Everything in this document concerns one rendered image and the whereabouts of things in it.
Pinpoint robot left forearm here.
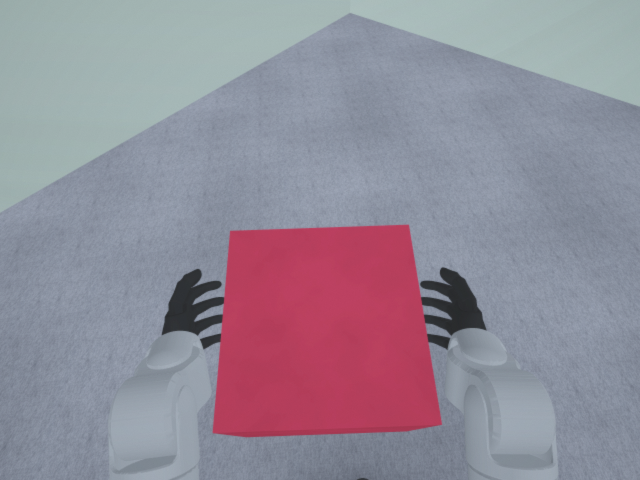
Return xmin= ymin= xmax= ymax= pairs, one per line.
xmin=108 ymin=331 xmax=212 ymax=480

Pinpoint carton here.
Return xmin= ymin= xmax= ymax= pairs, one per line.
xmin=213 ymin=225 xmax=442 ymax=437

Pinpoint left robot hand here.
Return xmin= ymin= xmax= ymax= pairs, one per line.
xmin=162 ymin=269 xmax=224 ymax=350

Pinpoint robot right forearm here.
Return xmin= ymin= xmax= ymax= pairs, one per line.
xmin=444 ymin=328 xmax=559 ymax=480

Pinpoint right robot hand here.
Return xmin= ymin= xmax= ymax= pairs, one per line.
xmin=420 ymin=267 xmax=487 ymax=350

